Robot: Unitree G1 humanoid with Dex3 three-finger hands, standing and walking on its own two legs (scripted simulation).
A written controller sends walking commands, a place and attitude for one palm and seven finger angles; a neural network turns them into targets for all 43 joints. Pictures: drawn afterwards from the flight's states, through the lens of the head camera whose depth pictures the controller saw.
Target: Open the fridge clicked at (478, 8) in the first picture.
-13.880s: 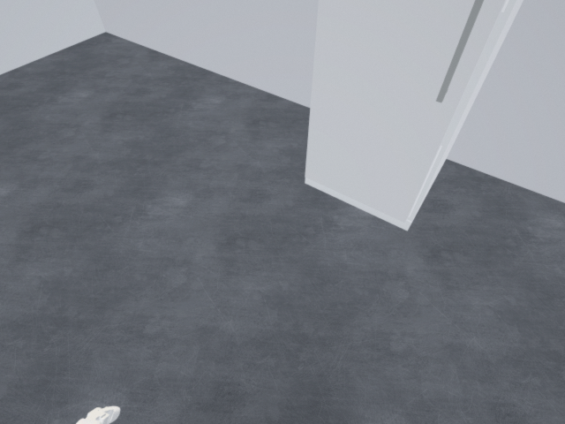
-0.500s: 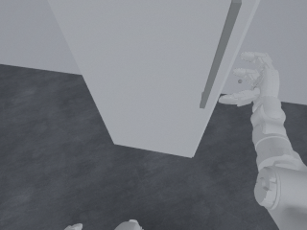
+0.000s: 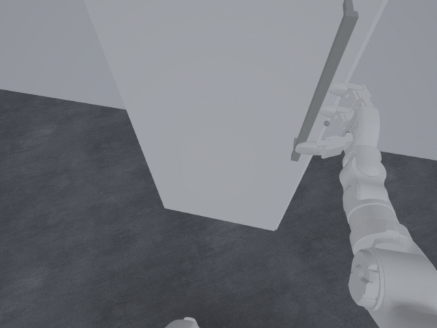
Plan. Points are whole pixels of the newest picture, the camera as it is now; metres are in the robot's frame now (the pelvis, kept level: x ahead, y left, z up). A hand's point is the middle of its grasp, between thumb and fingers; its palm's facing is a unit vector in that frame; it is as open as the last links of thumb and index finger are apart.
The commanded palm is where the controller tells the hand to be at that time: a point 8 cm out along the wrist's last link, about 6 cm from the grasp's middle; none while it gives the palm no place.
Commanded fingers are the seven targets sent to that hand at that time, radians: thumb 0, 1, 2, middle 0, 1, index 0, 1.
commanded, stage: feel for the door with the fingertips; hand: right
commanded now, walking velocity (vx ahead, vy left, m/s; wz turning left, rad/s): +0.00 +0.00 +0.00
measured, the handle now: (315, 98) +0.54 -0.10 +0.12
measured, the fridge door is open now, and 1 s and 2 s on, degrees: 0 0 0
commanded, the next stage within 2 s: slide the fingers in behind the handle in 0.36 s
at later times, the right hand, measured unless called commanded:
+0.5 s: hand (331, 114) +0.50 -0.12 +0.12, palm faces +0.06 +1.00 +0.00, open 13.7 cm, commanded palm +0.47 -0.17 +0.11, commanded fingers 0.00 0.50 -0.30 0.30 1.20 0.30 1.20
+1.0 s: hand (322, 120) +0.48 -0.11 +0.11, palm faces +0.04 +1.00 +0.01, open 13.9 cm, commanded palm +0.45 -0.16 +0.11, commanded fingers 0.00 0.50 -0.30 0.30 1.20 0.30 1.20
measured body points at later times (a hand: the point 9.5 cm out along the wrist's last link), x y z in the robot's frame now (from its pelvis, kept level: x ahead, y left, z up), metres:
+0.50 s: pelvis -0.01 +0.00 +0.00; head +0.08 +0.00 +0.44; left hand +0.00 +0.27 -0.12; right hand +0.49 -0.18 +0.12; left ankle +0.01 +0.11 -0.71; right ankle -0.02 -0.10 -0.71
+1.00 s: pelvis +0.00 +0.00 +0.00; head +0.07 +0.00 +0.44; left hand +0.03 +0.25 -0.13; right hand +0.47 -0.16 +0.11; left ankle +0.01 +0.11 -0.71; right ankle -0.02 -0.10 -0.71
